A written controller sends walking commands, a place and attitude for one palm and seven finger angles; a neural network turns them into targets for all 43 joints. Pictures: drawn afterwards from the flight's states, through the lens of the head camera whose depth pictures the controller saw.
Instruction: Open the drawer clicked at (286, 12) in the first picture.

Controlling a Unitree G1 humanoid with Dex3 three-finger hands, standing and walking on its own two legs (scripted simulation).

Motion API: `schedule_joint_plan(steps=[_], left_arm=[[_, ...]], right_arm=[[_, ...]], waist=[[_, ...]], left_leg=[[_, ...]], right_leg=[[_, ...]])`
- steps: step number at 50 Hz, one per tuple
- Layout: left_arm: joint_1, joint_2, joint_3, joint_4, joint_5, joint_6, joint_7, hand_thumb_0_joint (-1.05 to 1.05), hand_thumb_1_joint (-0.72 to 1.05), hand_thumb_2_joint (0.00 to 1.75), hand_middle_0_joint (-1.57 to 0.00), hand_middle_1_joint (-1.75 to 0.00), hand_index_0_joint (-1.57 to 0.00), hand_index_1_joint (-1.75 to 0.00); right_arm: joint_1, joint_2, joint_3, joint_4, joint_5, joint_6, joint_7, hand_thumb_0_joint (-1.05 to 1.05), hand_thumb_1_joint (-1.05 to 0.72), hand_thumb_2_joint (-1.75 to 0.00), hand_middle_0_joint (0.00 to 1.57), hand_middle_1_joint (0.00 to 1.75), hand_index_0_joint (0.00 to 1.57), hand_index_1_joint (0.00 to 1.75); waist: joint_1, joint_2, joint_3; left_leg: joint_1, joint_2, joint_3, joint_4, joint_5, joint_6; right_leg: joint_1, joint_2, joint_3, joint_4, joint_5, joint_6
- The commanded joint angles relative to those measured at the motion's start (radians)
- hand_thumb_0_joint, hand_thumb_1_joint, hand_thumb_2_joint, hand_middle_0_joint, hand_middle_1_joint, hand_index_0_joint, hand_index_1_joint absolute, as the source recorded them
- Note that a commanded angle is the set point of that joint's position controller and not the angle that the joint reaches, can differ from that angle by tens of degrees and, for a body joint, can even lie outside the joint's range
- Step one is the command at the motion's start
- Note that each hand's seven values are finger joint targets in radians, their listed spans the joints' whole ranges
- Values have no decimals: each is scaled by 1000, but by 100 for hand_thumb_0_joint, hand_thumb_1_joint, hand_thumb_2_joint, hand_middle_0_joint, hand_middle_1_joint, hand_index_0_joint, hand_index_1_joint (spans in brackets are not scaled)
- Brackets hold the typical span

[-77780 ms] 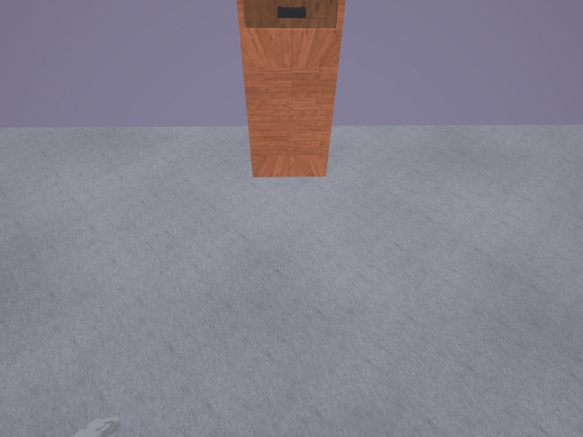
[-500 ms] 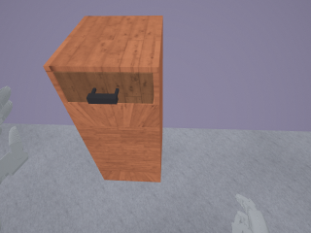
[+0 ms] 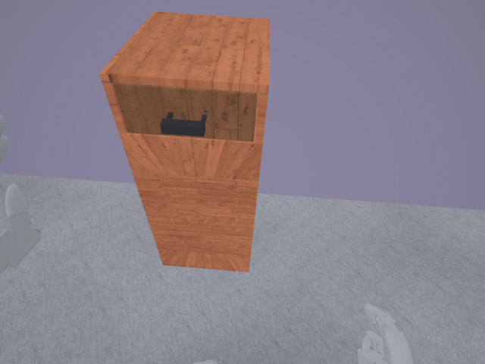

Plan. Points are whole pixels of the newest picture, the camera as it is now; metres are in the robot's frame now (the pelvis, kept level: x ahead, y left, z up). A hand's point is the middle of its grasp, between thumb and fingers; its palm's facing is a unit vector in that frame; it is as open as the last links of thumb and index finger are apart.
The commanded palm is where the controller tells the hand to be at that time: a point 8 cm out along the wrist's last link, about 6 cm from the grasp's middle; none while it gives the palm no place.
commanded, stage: step back with the hand held close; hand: left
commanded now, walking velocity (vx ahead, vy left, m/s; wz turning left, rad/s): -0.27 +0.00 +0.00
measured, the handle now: (185, 122) +0.63 +0.19 +0.06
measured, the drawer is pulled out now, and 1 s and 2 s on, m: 0.00 0.00 0.00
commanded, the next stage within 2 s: stop stepping back and stand still in 0.34 s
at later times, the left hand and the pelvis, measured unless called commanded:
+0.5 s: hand out of the picture +0.09 +0.24 +0.24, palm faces +0.40 -0.81 -0.44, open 7.4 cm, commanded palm +0.04 +0.29 +0.25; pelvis -0.11 +0.02 +0.00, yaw -4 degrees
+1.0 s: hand out of the picture -0.04 +0.29 +0.26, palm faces +0.58 -0.74 -0.35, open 7.4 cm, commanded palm -0.10 +0.32 +0.25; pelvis -0.23 +0.04 +0.01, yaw +0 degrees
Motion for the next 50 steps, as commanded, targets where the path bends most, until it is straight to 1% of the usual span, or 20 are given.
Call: schedule_joint_plan(steps=[1, 3, 5, 7, 13, 15, 16, 17, 20, 22, 23, 24, 25, 28, 34, 37, 39, 40, 44, 50], left_arm=[[-90, 230, 134, -245, -5, -59, 33, 0, 90, 90, -20, -30, -20, -30], [-93, 217, 156, -273, 9, -64, 36, 0, 90, 90, -20, -30, -20, -30], [-143, 249, 180, -265, 10, -61, 33, 0, 90, 90, -20, -30, -20, -30], [-93, 237, 176, -245, -2, -54, 31, 0, 90, 90, -20, -30, -20, -30], [-25, 214, 145, -242, -49, -44, 11, 0, 90, 90, -20, -30, -20, -30], [-42, 250, 166, -236, -52, -72, 2, 0, 90, 90, -20, -30, -20, -30], [-54, 296, 200, -247, -44, -81, 13, 0, 90, 90, -20, -30, -20, -30], [-117, 309, 200, -255, -52, -102, 20, 0, 90, 90, -20, -30, -20, -30], [-92, 278, 198, -206, -29, -88, 2, 0, 90, 90, -20, -30, -20, -30], [-114, 271, 191, -191, -40, -61, -20, 0, 90, 90, -20, -30, -20, -30], [-94, 251, 177, -173, -49, -49, -24, 0, 90, 90, -20, -30, -20, -30], [-82, 247, 172, -193, -52, -47, -24, 0, 90, 90, -20, -30, -20, -30], [-119, 240, 148, -195, -41, -45, -25, 0, 90, 90, -20, -30, -20, -30], [-110, 226, 164, -138, -37, -26, -9, 0, 90, 90, -20, -30, -20, -30], [66, 227, 161, -330, -15, -7, 17, 0, 90, 90, -20, -30, -20, -30], [66, 269, 178, -352, -9, 10, 28, 0, 90, 90, -20, -30, -20, -30], [10, 308, 208, -343, -9, 18, 19, 0, 90, 90, -20, -30, -20, -30], [-70, 330, 226, -332, -10, 11, 8, 0, 90, 90, -20, -30, -20, -30], [-161, 238, 160, -23, -9, 1, 3, 0, 90, 90, -20, -30, -20, -30], [-194, 163, 34, 26, 12, 1, 29, 0, 90, 90, -20, -30, -20, -30]], right_arm=[[-94, -137, -43, -172, 1, -57, -30, 0, -90, -90, 20, 30, 20, 30], [-82, -123, -41, -191, -16, -78, -29, 0, -90, -90, 20, 30, 20, 30], [-67, -97, -54, -156, -28, -94, -16, 0, -90, -90, 20, 30, 20, 30], [-88, -97, -60, -139, -24, -109, -2, 0, -90, -90, 20, 30, 20, 30], [-110, -79, -38, -105, -11, -120, 27, 0, -90, -90, 20, 30, 20, 30], [-90, -69, -36, -74, -1, -112, 36, 0, -90, -90, 20, 30, 20, 30], [-95, -74, -40, -51, 5, -102, 34, 0, -90, -90, 20, 30, 20, 30], [-163, -82, -33, -56, 0, -102, 20, 0, -90, -90, 20, 30, 20, 30], [-145, -77, -36, -106, 9, -102, 2, 0, -90, -90, 20, 30, 20, 30], [-150, -74, -13, -103, 18, -83, -22, 0, -90, -90, 20, 30, 20, 30], [-122, -95, -14, -100, 22, -81, -26, 0, -90, -90, 20, 30, 20, 30], [-103, -125, -29, -100, 10, -95, -13, 0, -90, -90, 20, 30, 20, 30], [-68, -109, -37, -91, -13, -111, 6, 0, -90, -90, 20, 30, 20, 30], [-111, -98, -36, -100, -1, -119, 21, 0, -90, -90, 20, 30, 20, 30], [-139, -81, -28, -145, -17, -92, 22, 0, -90, -90, 20, 30, 20, 30], [-120, -72, -30, -135, -16, -82, 12, 0, -90, -90, 20, 30, 20, 30], [-107, -92, -48, -93, -3, -52, 5, 0, -90, -90, 20, 30, 20, 30], [-90, -119, -55, -54, -20, -42, 0, 0, -90, -90, 20, 30, 20, 30], [-93, -117, -53, -78, -2, -46, -19, 0, -90, -90, 20, 30, 20, 30], [-90, -97, -20, -68, -16, -84, -57, 0, -90, -90, 20, 30, 20, 30]], waist=[[-21, 91, -25], [-13, 321, -69], [-10, 219, -67], [6, 111, -106], [3, 230, -168], [-4, 25, -157], [1, -125, -154], [30, -184, -74], [13, -322, -137], [-19, -208, -90], [-36, -5, -116], [-17, 233, -189], [-6, 231, -225], [-7, 112, -104], [9, 299, -114], [3, 157, -109], [-9, -221, -38], [-30, -178, 17], [-46, -135, 24], [-10, -167, 41]], left_leg=[[177, 120, -152, -239, -174, 13], [-206, 321, -446, -615, -561, 105], [-278, 329, -375, -618, -478, 101], [-125, 282, -276, -514, -330, 97], [74, 175, -84, -501, -140, -36], [189, 106, 1, -224, -2, -94], [241, 44, 13, 63, 14, -97], [103, 4, 23, 280, -145, -90], [-73, 17, 41, 232, -85, -59], [138, -23, 99, -62, 101, -44], [321, 12, 69, -216, 493, -20], [457, 224, -168, -264, 938, 80], [440, 333, -303, -288, 975, 137], [115, 313, -320, -532, -242, 96], [-120, 159, -37, -634, -429, -51], [-103, 81, 71, -393, -347, -74], [18, 5, 39, 364, -132, -60], [-85, 11, -4, 570, -83, -64], [-56, 110, 21, 391, 5, -34], [178, 48, 189, -186, -153, 14]], right_leg=[[-230, -82, 80, -74, -331, -35], [113, 60, 22, 461, -274, 3], [140, 55, 55, 700, -277, -3], [64, 38, 40, 622, -288, -7], [190, 59, -98, 7, -385, -60], [78, -106, 86, -314, -269, -135], [-81, -301, 331, -399, -161, -197], [-85, -389, 327, -362, 136, -218], [245, -288, 140, -83, 901, -125], [176, -198, 17, 53, 894, -64], [95, -109, -50, 186, 684, -1], [-32, -4, -53, 408, 66, 30], [-51, 33, 64, 530, -404, 10], [14, -5, 69, 526, -354, 1], [339, 77, -169, 235, -310, -27], [384, 14, -143, -115, -325, -68], [-119, -389, 387, -454, -460, -205], [-223, -459, 437, -484, -513, -240], [-175, -327, 245, -414, -558, -147], [-30, -250, 145, -302, -478, -124]])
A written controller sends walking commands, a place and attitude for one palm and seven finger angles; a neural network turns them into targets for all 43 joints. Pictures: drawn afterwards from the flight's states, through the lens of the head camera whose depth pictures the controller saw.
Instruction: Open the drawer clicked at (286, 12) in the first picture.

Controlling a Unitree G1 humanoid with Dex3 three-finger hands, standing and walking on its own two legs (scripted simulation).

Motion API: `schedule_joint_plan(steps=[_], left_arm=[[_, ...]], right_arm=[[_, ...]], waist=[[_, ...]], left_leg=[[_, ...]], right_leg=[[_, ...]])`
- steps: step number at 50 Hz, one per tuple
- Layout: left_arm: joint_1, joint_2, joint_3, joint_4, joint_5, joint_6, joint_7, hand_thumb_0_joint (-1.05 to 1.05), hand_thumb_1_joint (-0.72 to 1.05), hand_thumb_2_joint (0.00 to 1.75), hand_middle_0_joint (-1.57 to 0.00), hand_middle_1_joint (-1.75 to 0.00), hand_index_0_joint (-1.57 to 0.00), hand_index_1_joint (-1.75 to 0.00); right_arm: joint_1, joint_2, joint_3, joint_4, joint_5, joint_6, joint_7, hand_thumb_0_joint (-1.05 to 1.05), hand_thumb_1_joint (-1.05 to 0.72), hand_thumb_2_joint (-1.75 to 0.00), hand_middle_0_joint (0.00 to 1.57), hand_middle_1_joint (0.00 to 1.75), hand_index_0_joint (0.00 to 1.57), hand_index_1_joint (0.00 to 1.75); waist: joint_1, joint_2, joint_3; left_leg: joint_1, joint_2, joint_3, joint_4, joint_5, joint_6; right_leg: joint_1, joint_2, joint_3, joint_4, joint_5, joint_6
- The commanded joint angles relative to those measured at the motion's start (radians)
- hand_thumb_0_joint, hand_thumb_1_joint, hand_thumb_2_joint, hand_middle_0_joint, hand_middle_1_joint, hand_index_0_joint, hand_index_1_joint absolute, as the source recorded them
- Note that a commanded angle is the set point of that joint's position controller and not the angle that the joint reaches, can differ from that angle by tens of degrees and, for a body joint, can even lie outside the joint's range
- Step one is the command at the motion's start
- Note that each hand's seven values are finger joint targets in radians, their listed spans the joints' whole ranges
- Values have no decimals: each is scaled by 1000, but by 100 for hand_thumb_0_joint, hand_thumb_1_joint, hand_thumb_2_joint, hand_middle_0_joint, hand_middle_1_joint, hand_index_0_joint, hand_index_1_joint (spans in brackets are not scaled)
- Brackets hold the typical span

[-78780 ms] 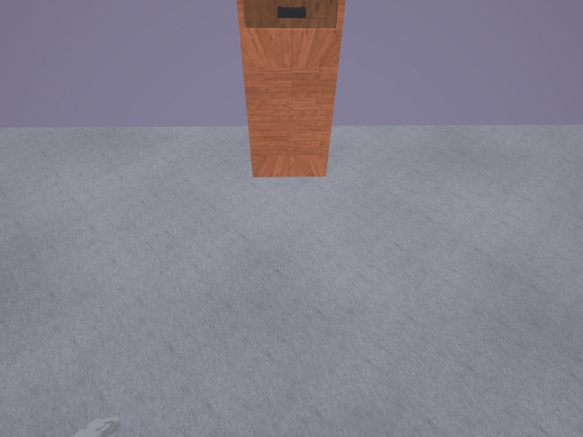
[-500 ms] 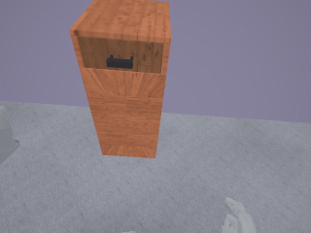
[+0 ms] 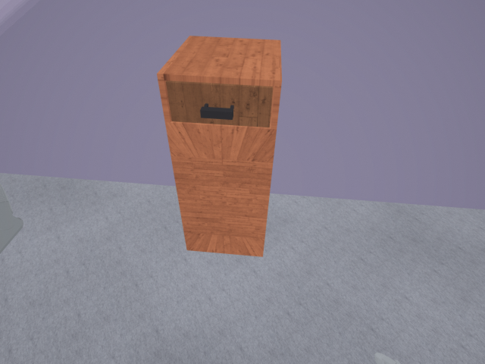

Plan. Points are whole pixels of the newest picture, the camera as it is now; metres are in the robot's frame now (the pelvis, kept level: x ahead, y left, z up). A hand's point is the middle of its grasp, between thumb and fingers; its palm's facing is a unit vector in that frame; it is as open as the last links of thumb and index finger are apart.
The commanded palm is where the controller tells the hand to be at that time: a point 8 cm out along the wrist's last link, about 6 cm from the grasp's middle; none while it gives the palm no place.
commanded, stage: stop stepping back and stand still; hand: left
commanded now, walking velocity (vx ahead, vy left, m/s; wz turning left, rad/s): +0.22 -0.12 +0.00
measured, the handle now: (218, 110) +0.85 +0.15 +0.04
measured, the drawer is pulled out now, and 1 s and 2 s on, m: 0.00 0.00 0.00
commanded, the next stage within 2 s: let the arm hang, fingers relaxed in 1.68 s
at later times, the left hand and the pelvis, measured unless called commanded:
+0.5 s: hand (55, 225) +0.21 +0.24 +0.22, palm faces +0.44 -0.72 -0.54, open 7.4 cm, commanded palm +0.14 +0.27 +0.23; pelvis +0.00 +0.00 +0.00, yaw -2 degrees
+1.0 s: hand (67, 217) +0.24 +0.25 +0.20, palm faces +0.35 -0.81 -0.47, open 7.4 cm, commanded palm +0.17 +0.30 +0.23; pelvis +0.03 +0.03 +0.00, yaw -3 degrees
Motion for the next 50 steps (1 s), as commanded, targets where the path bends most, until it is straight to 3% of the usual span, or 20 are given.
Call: schedule_joint_plan(steps=[1, 2, 3, 4, 5, 6, 10, 12, 13, 14, 15, 17, 19, 21, 26, 29, 32, 34, 42, 50], left_arm=[[-86, 139, -29, -168, -1, -22, 27, 0, 90, 90, -20, -30, -20, -30], [-84, 153, -17, -247, -3, -32, 32, 0, 90, 90, -20, -30, -20, -30], [-89, 159, -5, -334, -2, -49, 36, 0, 90, 90, -20, -30, -20, -30], [-76, 187, 23, -391, 6, -59, 36, 0, 90, 90, -20, -30, -20, -30], [-47, 223, 62, -428, 8, -68, 32, 0, 90, 90, -20, -30, -20, -30], [-21, 300, 128, -491, 7, -74, 31, 0, 90, 90, -20, -30, -20, -30], [132, 228, 124, -463, -7, -55, 38, 0, 90, 90, -20, -30, -20, -30], [123, 251, 157, -388, -10, -55, 43, 0, 90, 90, -20, -30, -20, -30], [123, 253, 173, -320, -7, -52, 44, 0, 90, 90, -20, -30, -20, -30], [101, 282, 195, -274, -8, -46, 48, 0, 90, 90, -20, -30, -20, -30], [45, 281, 201, -239, -14, -59, 50, 0, 90, 90, -20, -30, -20, -30], [122, 234, 197, -105, -21, -62, 36, 0, 90, 90, -20, -30, -20, -30], [169, 199, 172, -68, -21, -69, 23, 0, 90, 90, -20, -30, -20, -30], [131, 184, 140, -96, -21, -80, 14, 0, 90, 90, -20, -30, -20, -30], [87, 180, 61, -300, -10, -90, 29, 0, 90, 90, -20, -30, -20, -30], [98, 204, 76, -399, -11, -95, 45, 0, 90, 90, -20, -30, -20, -30], [79, 227, 110, -436, -8, -100, 53, 0, 90, 90, -20, -30, -20, -30], [96, 227, 136, -372, -10, -96, 50, 0, 90, 90, -20, -30, -20, -30], [132, 150, 65, -188, -28, -42, 17, 0, 90, 90, -20, -30, -20, -30], [132, 200, 88, -369, -31, -45, 17, 0, 90, 90, -20, -30, -20, -30]], right_arm=[[-175, -104, -27, -201, 0, -98, -29, 0, -90, -90, 20, 30, 20, 30], [-157, -118, -31, -219, 0, -100, -24, 0, -90, -90, 20, 30, 20, 30], [-150, -135, -34, -236, -1, -103, -14, 0, -90, -90, 20, 30, 20, 30], [-151, -128, -34, -238, -2, -108, 1, 0, -90, -90, 20, 30, 20, 30], [-146, -112, -37, -211, -7, -116, 12, 0, -90, -90, 20, 30, 20, 30], [-143, -106, -41, -203, -10, -127, 16, 0, -90, -90, 20, 30, 20, 30], [-181, -102, -34, -210, 7, -135, 47, 0, -90, -90, 20, 30, 20, 30], [-187, -98, -31, -210, 10, -115, 45, 0, -90, -90, 20, 30, 20, 30], [-172, -89, -37, -205, 12, -103, 44, 0, -90, -90, 20, 30, 20, 30], [-177, -80, -40, -218, 17, -93, 41, 0, -90, -90, 20, 30, 20, 30], [-188, -96, -45, -207, 14, -88, 35, 0, -90, -90, 20, 30, 20, 30], [-162, -96, -52, -174, 19, -73, 43, 0, -90, -90, 20, 30, 20, 30], [-166, -76, -43, -181, 14, -49, 45, 0, -90, -90, 20, 30, 20, 30], [-194, -86, -43, -198, 18, -44, 40, 0, -90, -90, 20, 30, 20, 30], [-229, -94, -41, -227, 7, -85, 26, 0, -90, -90, 20, 30, 20, 30], [-198, -94, -42, -235, -1, -94, 23, 0, -90, -90, 20, 30, 20, 30], [-200, -118, -49, -244, 5, -84, 17, 0, -90, -90, 20, 30, 20, 30], [-193, -102, -41, -235, 15, -83, 19, 0, -90, -90, 20, 30, 20, 30], [-179, -99, -34, -236, 34, -57, 44, 0, -90, -90, 20, 30, 20, 30], [-213, -91, -15, -271, 17, -48, 35, 0, -90, -90, 20, 30, 20, 30]], waist=[[-32, -56, 156], [-40, 51, 122], [-48, 212, 103], [-45, 246, 93], [-56, 234, 96], [-46, 248, 86], [-19, 302, 106], [-21, 208, 84], [-23, 49, 73], [-28, -192, 52], [-26, -184, 62], [-46, -80, 74], [-47, -86, 66], [-47, -112, 67], [-17, -115, 98], [-21, 9, 81], [-3, 195, 106], [-11, 240, 89], [-39, -5, 35], [-22, 53, 45]], left_leg=[[147, -28, 50, -390, -47, 30], [223, 47, -69, -437, -54, 70], [305, 189, -282, -457, 27, 124], [346, 276, -366, -475, 181, 144], [329, 293, -369, -503, 259, 160], [318, 303, -361, -497, 293, 177], [101, 183, -57, -391, 278, 84], [-21, 129, -4, -265, 146, 45], [-97, 60, 46, -90, 56, 18], [-222, -40, 57, 133, -104, -13], [-244, -33, -20, 296, -170, -16], [-233, 0, -88, 379, -48, -28], [-190, -7, -49, 311, 41, -37], [-110, -14, -10, 169, 57, -31], [25, -37, 48, -128, 72, 0], [160, -45, 21, -301, 184, 7], [181, 98, -170, -402, 235, 55], [128, 101, -156, -404, 290, 43], [151, 35, -52, -279, 436, -5], [149, 32, -86, -360, 340, 7]], right_leg=[[-65, -146, 231, -161, -296, -36], [-104, -84, 185, -13, -215, -2], [-215, 1, 79, 173, -116, 44], [-309, 23, 23, 283, -167, 66], [-331, 10, 47, 360, -199, 68], [-332, -8, 76, 403, -195, 68], [10, 28, -8, 110, -35, 67], [209, 27, 8, -38, 7, 51], [264, -63, 177, -110, 2, -3], [284, -265, 550, -233, 35, -99], [246, -356, 617, -278, 129, -143], [195, -308, 515, -253, 259, -76], [173, -245, 332, -221, 358, -79], [128, -214, 232, -232, 300, -60], [98, -211, 244, -288, 97, -55], [85, -173, 234, -249, 47, -23], [44, -66, 182, -139, 7, 47], [100, -28, 163, -118, 79, 52], [182, -88, 181, -157, 446, 45], [155, -60, 167, -175, 244, 46]])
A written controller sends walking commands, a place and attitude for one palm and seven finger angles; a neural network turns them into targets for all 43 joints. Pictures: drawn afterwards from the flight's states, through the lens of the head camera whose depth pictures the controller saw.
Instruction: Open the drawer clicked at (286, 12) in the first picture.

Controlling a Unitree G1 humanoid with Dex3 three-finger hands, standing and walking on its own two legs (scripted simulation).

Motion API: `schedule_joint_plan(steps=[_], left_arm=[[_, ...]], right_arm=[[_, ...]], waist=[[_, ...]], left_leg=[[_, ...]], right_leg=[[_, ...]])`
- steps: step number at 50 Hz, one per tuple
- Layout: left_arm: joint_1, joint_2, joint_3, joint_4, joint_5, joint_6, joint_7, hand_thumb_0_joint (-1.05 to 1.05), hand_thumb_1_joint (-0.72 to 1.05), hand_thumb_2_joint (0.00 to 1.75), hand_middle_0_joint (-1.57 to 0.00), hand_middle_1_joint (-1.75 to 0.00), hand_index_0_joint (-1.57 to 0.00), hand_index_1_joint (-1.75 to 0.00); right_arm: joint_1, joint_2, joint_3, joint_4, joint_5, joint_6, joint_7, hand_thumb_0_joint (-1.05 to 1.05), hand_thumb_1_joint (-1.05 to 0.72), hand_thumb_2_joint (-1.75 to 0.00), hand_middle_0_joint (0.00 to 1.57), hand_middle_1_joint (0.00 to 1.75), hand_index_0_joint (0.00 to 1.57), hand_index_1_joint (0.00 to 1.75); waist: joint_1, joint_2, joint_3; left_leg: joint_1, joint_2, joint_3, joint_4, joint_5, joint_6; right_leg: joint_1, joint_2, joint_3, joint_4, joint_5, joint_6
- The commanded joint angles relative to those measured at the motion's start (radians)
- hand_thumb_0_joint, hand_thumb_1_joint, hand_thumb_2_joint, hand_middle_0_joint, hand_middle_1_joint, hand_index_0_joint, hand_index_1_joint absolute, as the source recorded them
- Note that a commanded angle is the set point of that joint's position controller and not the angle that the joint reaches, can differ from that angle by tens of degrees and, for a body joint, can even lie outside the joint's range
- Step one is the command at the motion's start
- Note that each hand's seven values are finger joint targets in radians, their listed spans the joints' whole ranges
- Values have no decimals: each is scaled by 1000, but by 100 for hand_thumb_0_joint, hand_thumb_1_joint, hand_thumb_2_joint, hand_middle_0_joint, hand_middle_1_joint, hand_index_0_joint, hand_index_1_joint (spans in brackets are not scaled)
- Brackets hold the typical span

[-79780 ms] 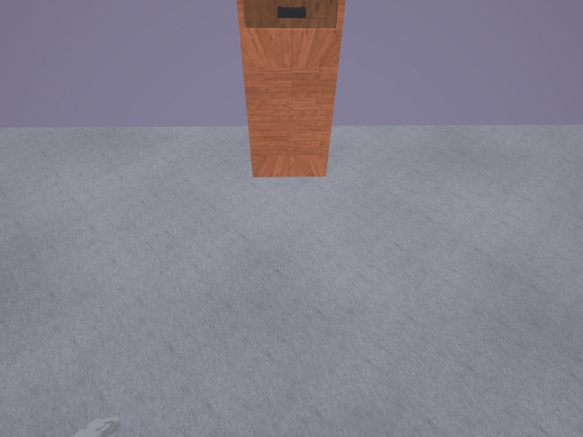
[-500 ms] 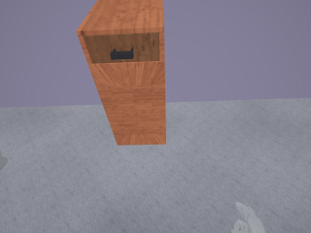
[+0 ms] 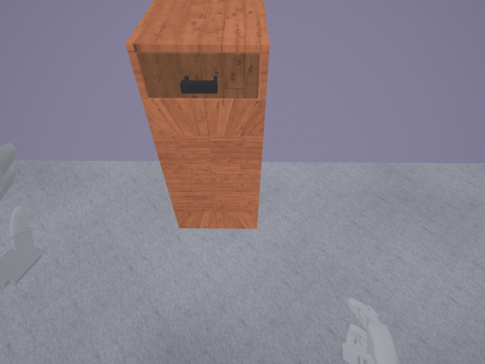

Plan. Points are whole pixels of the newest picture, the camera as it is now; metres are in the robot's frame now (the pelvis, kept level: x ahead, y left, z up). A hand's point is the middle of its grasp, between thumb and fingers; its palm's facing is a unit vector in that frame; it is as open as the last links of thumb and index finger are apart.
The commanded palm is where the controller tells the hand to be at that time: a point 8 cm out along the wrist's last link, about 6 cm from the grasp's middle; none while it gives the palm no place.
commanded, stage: stop stepping back and stand still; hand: left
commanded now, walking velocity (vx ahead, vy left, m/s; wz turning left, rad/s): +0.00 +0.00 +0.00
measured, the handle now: (200, 82) +0.82 +0.17 +0.04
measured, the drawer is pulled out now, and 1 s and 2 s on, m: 0.00 0.00 0.00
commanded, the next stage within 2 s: let the arm hang, fingers relaxed in 0.68 s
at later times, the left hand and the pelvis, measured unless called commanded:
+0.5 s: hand out of the picture +0.18 +0.26 +0.20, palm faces +0.40 -0.80 -0.45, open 7.4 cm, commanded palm +0.12 +0.30 +0.23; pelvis -0.01 +0.02 +0.00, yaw +0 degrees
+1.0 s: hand out of the picture +0.11 +0.24 -0.12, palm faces -0.05 -0.95 -0.32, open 7.4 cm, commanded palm none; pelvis -0.03 +0.03 -0.01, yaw +0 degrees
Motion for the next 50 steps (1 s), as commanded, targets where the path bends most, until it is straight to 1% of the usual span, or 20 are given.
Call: schedule_joint_plan(steps=[1, 2, 6, 11, 14, 21, 25, 30, 33, 38, 39, 40, 41, 42, 44, 46, 47, 48, 49, 50], left_arm=[[-39, 232, 171, -321, -7, -81, 35, 0, 90, 90, -20, -30, -20, -30], [-35, 220, 164, -321, -7, -85, 39, 0, 90, 90, -20, -30, -20, -30], [-26, 196, 156, -278, -6, -87, 41, 0, 90, 90, -20, -30, -20, -30], [-18, 164, 140, -174, -6, -78, 36, 0, 90, 90, -20, -30, -20, -30], [-29, 151, 119, -178, -3, -77, 31, 0, 90, 90, -20, -30, -20, -30], [-27, 193, 143, -272, 3, -88, 33, 0, 90, 90, -20, -30, -20, -30], [-31, 177, 137, -260, 4, -94, 38, 0, 90, 90, -20, -30, -20, -30], [-46, 156, 126, -195, 5, -90, 37, 0, 90, 90, -20, -30, -20, -30], [-46, 149, 116, -178, 5, -86, 34, 0, 90, 90, -20, -30, -20, -30], [-69, 151, 103, -218, 11, -85, 32, 0, 90, 90, -20, -30, -20, -30], [-96, -11, -324, 704, 92, 47, -105, 0, 90, 90, -20, -30, -20, -30], [-112, 0, -284, 751, 88, 129, -122, 0, 90, 90, -20, -30, -20, -30], [-119, -10, -294, 732, 88, 147, -127, 0, 90, 90, -20, -30, -20, -30], [-149, -26, -296, 758, 86, 149, -128, 0, 90, 90, -20, -30, -20, -30], [-199, -1, -304, 854, 90, 147, -133, 0, 90, 90, -20, -30, -20, -30], [-243, 30, -313, 972, 94, 148, -134, 0, 90, 90, -20, -30, -20, -30], [-260, 40, -317, 1035, 92, 147, -136, 0, 90, 90, -20, -30, -20, -30], [-283, 48, -325, 1099, 90, 148, -135, 0, 90, 90, -20, -30, -20, -30], [-305, 49, -337, 1159, 86, 150, -134, 0, 90, 90, -20, -30, -20, -30], [-324, 42, -349, 1213, 81, 153, -132, 0, 90, 90, -20, -30, -20, -30]], right_arm=[[-97, -137, -48, -165, -6, -57, -20, 0, -90, -90, 20, 30, 20, 30], [-91, -133, -45, -163, -5, -60, -22, 0, -90, -90, 20, 30, 20, 30], [-76, -137, -49, -153, -6, -69, -25, 0, -90, -90, 20, 30, 20, 30], [-65, -144, -58, -140, -2, -67, -26, 0, -90, -90, 20, 30, 20, 30], [-70, -149, -59, -144, 1, -62, -23, 0, -90, -90, 20, 30, 20, 30], [-90, -147, -58, -158, -10, -66, -27, 0, -90, -90, 20, 30, 20, 30], [-82, -144, -57, -153, -10, -71, -27, 0, -90, -90, 20, 30, 20, 30], [-75, -144, -56, -144, -9, -72, -29, 0, -90, -90, 20, 30, 20, 30], [-75, -144, -58, -142, -7, -72, -29, 0, -90, -90, 20, 30, 20, 30], [-84, -146, -57, -144, -9, -74, -28, 0, -90, -90, 20, 30, 20, 30], [-134, -337, -111, 135, 5, -146, 56, 0, -90, -90, 20, 30, 20, 30], [-38, -290, -110, 161, -4, -75, 56, 0, -90, -90, 20, 30, 20, 30], [-15, -285, -109, 146, -5, -60, 53, 0, -90, -90, 20, 30, 20, 30], [-13, -271, -100, 148, -12, -45, 50, 0, -90, -90, 20, 30, 20, 30], [-42, -285, -83, 148, -20, -19, 48, 0, -90, -90, 20, 30, 20, 30], [-64, -292, -77, 157, -26, -6, 48, 0, -90, -90, 20, 30, 20, 30], [-64, -295, -76, 169, -29, 0, 49, 0, -90, -90, 20, 30, 20, 30], [-58, -290, -74, 184, -30, 7, 49, 0, -90, -90, 20, 30, 20, 30], [-51, -282, -71, 203, -32, 15, 49, 0, -90, -90, 20, 30, 20, 30], [-45, -270, -65, 222, -33, 23, 48, 0, -90, -90, 20, 30, 20, 30]], waist=[[14, 41, -115], [15, 64, -116], [13, 87, -120], [8, 16, -111], [7, 12, -99], [15, 40, -94], [13, 62, -83], [10, 50, -70], [9, 9, -76], [11, 24, -74], [-36, 21, 49], [-25, 37, -53], [-22, 35, -56], [-17, 15, -87], [-1, -81, -75], [12, -206, -72], [13, -222, -77], [7, -225, -84], [1, -197, -82], [-4, -141, -71]], left_leg=[[23, 79, -128, -97, 175, -4], [13, 84, -136, -107, 183, -4], [24, 92, -136, -130, 186, -8], [23, 91, -127, -139, 179, -13], [11, 89, -129, -147, 158, -14], [-28, 77, -144, -173, 36, -11], [-32, 80, -148, -185, -5, -10], [-28, 84, -148, -198, -29, -12], [-16, 79, -145, -187, -8, -12], [-24, 75, -150, -193, -17, -13], [-106, 109, -186, -22, 170, 5], [-15, 113, -150, -43, 254, -2], [-1, 122, -150, -37, 305, 2], [-51, 146, -189, -55, 252, 35], [-94, 154, -227, -92, 190, 67], [-104, 132, -224, -92, 134, 57], [-86, 109, -206, -78, 117, 51], [-52, 89, -190, -66, 103, 46], [-20, 75, -171, -58, 107, 39], [5, 71, -169, -74, 86, 33]], right_leg=[[51, -120, 153, -74, 186, 42], [67, -114, 141, -63, 185, 43], [69, -98, 129, -57, 189, 46], [68, -94, 122, -73, 191, 51], [63, -93, 122, -79, 171, 51], [63, -96, 128, -92, 89, 49], [52, -91, 128, -95, 65, 47], [38, -86, 127, -105, 50, 50], [39, -90, 130, -116, 64, 51], [43, -89, 124, -116, 53, 51], [-133, -156, 73, 51, 147, 38], [-133, -144, 135, 34, 124, 38], [-137, -126, 120, 52, 87, 41], [-118, -113, 105, 100, 13, 35], [-72, -95, 116, 131, -16, 30], [-26, -121, 146, 68, 11, 18], [-22, -145, 167, 34, 28, 9], [-35, -164, 188, 13, 23, -3], [-46, -178, 197, -5, 27, -9], [-67, -179, 200, -20, -14, -13]])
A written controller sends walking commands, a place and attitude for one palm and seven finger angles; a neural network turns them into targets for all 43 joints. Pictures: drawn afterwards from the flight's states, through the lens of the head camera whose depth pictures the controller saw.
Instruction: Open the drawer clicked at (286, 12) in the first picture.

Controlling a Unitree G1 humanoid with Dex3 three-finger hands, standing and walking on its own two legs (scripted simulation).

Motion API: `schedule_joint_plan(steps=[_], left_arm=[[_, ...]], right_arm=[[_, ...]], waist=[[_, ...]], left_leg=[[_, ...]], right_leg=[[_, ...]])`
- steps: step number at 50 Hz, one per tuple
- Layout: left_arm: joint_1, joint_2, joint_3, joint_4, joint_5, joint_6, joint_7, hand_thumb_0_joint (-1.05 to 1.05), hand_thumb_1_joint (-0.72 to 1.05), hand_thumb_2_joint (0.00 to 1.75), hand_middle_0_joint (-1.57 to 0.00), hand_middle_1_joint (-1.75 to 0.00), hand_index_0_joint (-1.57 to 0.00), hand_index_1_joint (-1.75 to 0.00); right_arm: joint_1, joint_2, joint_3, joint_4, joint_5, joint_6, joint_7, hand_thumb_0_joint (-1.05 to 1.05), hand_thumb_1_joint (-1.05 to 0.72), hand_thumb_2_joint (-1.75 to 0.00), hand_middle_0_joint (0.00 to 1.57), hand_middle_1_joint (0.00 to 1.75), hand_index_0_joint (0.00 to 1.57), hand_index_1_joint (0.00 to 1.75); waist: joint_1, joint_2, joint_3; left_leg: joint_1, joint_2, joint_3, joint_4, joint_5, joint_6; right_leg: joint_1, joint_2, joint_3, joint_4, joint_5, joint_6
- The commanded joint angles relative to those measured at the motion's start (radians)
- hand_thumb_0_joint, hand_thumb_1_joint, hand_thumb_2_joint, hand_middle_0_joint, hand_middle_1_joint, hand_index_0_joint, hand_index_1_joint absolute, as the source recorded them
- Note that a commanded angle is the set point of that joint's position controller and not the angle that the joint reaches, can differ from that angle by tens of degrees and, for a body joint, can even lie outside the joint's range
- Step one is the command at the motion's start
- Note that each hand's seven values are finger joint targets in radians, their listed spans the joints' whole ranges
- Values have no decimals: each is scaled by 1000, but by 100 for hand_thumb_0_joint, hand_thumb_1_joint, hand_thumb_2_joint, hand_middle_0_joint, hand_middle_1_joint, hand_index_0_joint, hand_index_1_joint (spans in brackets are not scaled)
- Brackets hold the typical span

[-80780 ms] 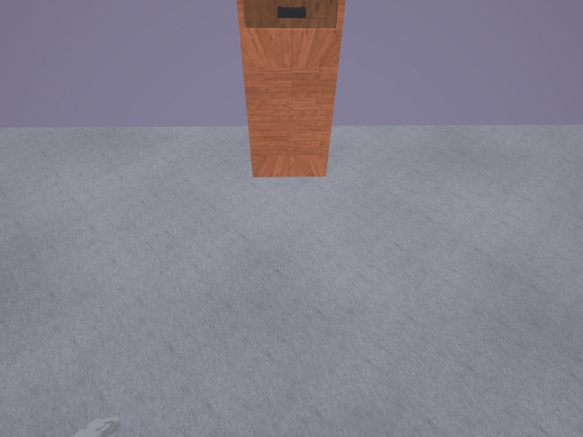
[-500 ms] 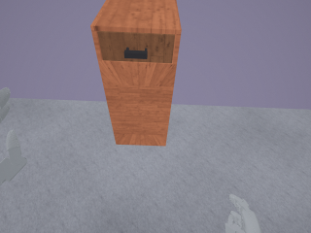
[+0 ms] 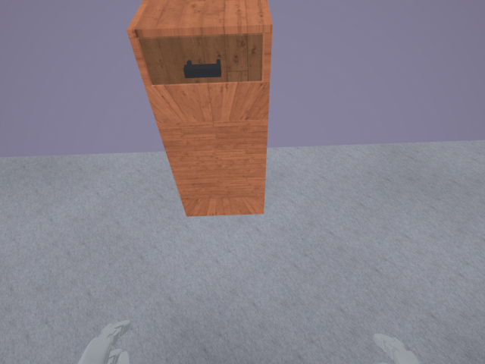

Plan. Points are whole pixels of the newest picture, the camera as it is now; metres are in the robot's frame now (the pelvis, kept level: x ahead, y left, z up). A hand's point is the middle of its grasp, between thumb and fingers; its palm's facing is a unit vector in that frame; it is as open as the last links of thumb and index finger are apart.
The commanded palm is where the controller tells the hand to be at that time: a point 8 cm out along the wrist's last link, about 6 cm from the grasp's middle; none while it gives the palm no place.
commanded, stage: let the arm hang, fingers relaxed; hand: left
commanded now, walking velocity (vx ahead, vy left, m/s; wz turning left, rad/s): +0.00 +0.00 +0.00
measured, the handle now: (203, 66) +0.85 +0.14 +0.05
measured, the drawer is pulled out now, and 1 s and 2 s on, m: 0.00 0.00 0.00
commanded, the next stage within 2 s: look to check the result in 0.88 s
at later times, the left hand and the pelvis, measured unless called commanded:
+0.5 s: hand out of the picture +0.00 +0.21 -0.15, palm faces +0.01 -0.95 -0.31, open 7.4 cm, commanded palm none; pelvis +0.01 -0.02 +0.01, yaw +1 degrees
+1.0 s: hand out of the picture +0.08 +0.16 -0.15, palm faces -0.01 -0.97 -0.23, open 7.4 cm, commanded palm none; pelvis +0.04 -0.03 +0.02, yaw +1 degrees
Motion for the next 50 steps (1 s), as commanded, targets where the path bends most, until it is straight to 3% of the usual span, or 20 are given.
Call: schedule_joint_plan(steps=[1, 2, 4, 6, 8, 10, 12, 14, 20, 25, 36, 40, 50], left_arm=[[-21, 178, 28, 61, -15, -60, 19, 0, 90, 90, -20, -30, -20, -30], [-17, 169, 21, 111, -18, -60, 20, 0, 90, 90, -20, -30, -20, -30], [7, 164, 15, 201, -23, -64, 21, 0, 90, 90, -20, -30, -20, -30], [24, 159, 17, 270, -25, -70, 24, 0, 90, 90, -20, -30, -20, -30], [30, 148, 13, 335, -31, -70, 24, 0, 90, 90, -20, -30, -20, -30], [30, 143, 7, 383, -34, -71, 24, 0, 90, 90, -20, -30, -20, -30], [22, 134, 4, 423, -33, -71, 25, 0, 90, 90, -20, -30, -20, -30], [19, 130, 0, 454, -34, -71, 27, 0, 90, 90, -20, -30, -20, -30], [8, 127, -5, 505, -33, -75, 33, 0, 90, 90, -20, -30, -20, -30], [-8, 132, -6, 515, -32, -75, 36, 0, 90, 90, -20, -30, -20, -30], [-33, 132, 2, 505, -32, -88, 40, 0, 90, 90, -20, -30, -20, -30], [-47, 130, 5, 507, -34, -90, 39, 0, 90, 90, -20, -30, -20, -30], [-54, 127, 7, 515, -36, -92, 40, 0, 90, 90, -20, -30, -20, -30]], right_arm=[[21, -149, -32, -29, -1, 1, -9, 0, -90, -90, 20, 30, 20, 30], [23, -131, -28, -9, -2, 5, -10, 0, -90, -90, 20, 30, 20, 30], [34, -116, -22, 26, 1, 11, -15, 0, -90, -90, 20, 30, 20, 30], [58, -110, -24, 58, 4, 15, -20, 0, -90, -90, 20, 30, 20, 30], [79, -96, -23, 96, 6, 20, -25, 0, -90, -90, 20, 30, 20, 30], [102, -93, -24, 125, 8, 24, -29, 0, -90, -90, 20, 30, 20, 30], [122, -96, -28, 149, 9, 27, -33, 0, -90, -90, 20, 30, 20, 30], [141, -95, -29, 174, 9, 29, -35, 0, -90, -90, 20, 30, 20, 30], [157, -90, -30, 217, 7, 29, -36, 0, -90, -90, 20, 30, 20, 30], [143, -80, -28, 237, 5, 28, -33, 0, -90, -90, 20, 30, 20, 30], [111, -64, -25, 250, 7, 11, -34, 0, -90, -90, 20, 30, 20, 30], [109, -60, -22, 257, 6, 8, -37, 0, -90, -90, 20, 30, 20, 30], [102, -73, -23, 258, 6, 10, -43, 0, -90, -90, 20, 30, 20, 30]], waist=[[18, -71, -90], [20, -2, -86], [29, 80, -90], [30, 86, -102], [28, 128, -94], [24, 110, -62], [21, 33, -18], [17, 20, 7], [14, -86, 27], [15, -98, 54], [25, -65, -3], [24, -32, -12], [20, -22, -25]], left_leg=[[88, 129, -213, -151, 50, -31], [79, 135, -219, -181, 23, -31], [64, 137, -221, -212, -16, -34], [85, 139, -218, -211, -7, -37], [97, 143, -218, -230, -33, -40], [95, 145, -222, -246, -55, -43], [104, 154, -225, -255, -54, -41], [111, 153, -224, -267, -70, -42], [154, 151, -202, -274, -44, -41], [167, 148, -191, -285, -37, -41], [201, 152, -178, -272, 146, -45], [207, 152, -173, -279, 167, -51], [237, 155, -169, -271, 196, -56]], right_leg=[[61, -102, 159, -172, -32, -50], [80, -93, 154, -173, -32, -44], [132, -88, 150, -188, -10, -43], [161, -92, 144, -211, 12, -49], [164, -97, 139, -234, 8, -52], [160, -98, 133, -254, 1, -54], [133, -101, 129, -278, -15, -52], [119, -100, 132, -294, -35, -52], [91, -103, 134, -319, -59, -49], [65, -101, 143, -329, -67, -43], [154, -106, 138, -308, 128, -39], [185, -112, 136, -313, 161, -39], [212, -117, 133, -327, 225, -42]])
